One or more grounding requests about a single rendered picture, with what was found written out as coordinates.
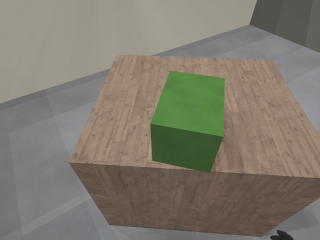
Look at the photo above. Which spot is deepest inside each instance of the pedestal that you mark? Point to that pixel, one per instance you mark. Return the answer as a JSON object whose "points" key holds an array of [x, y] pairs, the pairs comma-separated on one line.
{"points": [[266, 170]]}

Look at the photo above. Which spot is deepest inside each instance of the carton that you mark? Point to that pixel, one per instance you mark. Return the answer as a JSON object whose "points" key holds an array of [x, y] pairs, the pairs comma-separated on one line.
{"points": [[187, 127]]}

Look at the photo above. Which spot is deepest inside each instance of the right robot hand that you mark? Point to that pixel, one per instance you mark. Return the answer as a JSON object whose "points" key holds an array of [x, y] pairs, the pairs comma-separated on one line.
{"points": [[281, 236]]}

